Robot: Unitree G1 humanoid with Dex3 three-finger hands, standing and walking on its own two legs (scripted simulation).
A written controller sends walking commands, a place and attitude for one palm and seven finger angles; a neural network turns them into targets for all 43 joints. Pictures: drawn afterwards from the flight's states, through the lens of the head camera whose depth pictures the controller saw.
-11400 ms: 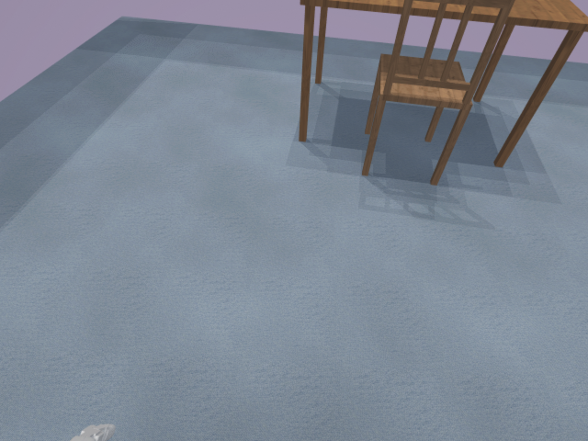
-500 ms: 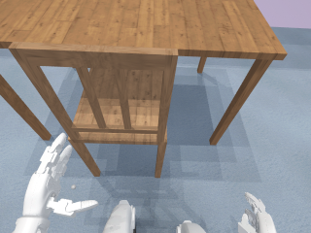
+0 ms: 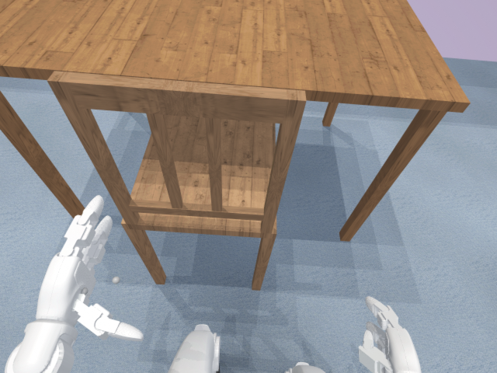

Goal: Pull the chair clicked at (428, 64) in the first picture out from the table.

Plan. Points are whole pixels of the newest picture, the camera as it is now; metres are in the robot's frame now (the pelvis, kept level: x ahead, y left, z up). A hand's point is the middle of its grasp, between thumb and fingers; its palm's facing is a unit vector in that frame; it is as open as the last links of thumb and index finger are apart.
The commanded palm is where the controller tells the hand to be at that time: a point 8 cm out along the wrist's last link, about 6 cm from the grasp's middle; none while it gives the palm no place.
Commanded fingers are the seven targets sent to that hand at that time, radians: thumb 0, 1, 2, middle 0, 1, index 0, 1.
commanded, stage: raise the hand toward the chair's back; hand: left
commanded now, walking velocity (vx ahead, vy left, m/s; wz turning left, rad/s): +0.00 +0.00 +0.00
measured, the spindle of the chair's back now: (168, 166) +0.47 +0.19 +0.01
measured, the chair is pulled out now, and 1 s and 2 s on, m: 0.00 0.00 0.00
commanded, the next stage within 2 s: aim the fingers beside a spindle in 0.52 s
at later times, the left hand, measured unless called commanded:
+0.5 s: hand (128, 275) +0.24 +0.19 +0.05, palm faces +0.02 -1.00 -0.06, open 16.9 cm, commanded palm +0.22 +0.25 +0.05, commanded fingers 0.00 -0.50 0.30 -0.06 -0.08 -0.06 -0.08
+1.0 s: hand (140, 274) +0.25 +0.18 +0.04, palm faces +0.01 -1.00 -0.06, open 16.9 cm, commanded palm +0.24 +0.23 +0.04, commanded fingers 0.00 -0.50 0.30 -0.06 -0.08 -0.06 -0.08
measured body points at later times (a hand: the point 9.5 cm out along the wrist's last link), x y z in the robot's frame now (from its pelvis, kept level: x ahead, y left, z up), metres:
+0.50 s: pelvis +0.00 -0.01 +0.00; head +0.06 +0.00 +0.45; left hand +0.24 +0.24 +0.05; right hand +0.17 -0.26 -0.07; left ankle +0.09 +0.10 -0.65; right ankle -0.02 -0.14 -0.65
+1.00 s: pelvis +0.01 -0.02 -0.01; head +0.07 -0.01 +0.44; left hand +0.25 +0.23 +0.04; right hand +0.18 -0.27 -0.09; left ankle +0.09 +0.10 -0.65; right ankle -0.02 -0.14 -0.65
